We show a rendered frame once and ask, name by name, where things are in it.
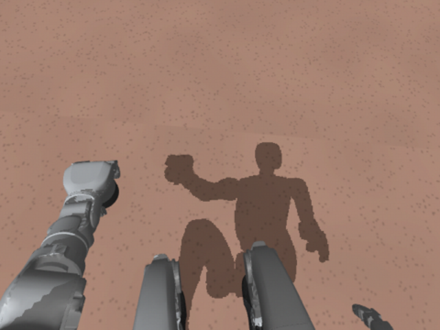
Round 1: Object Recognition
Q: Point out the right robot hand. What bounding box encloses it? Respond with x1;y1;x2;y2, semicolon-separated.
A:
352;304;394;330

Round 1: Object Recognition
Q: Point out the left robot hand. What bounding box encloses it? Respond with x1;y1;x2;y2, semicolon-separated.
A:
63;160;120;217

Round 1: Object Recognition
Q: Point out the tin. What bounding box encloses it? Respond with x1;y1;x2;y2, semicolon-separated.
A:
102;179;119;208

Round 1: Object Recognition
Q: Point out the left robot arm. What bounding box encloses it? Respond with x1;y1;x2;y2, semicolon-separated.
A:
0;191;102;330

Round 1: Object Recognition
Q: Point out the right robot foot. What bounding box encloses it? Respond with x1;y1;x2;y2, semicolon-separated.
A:
242;276;263;330

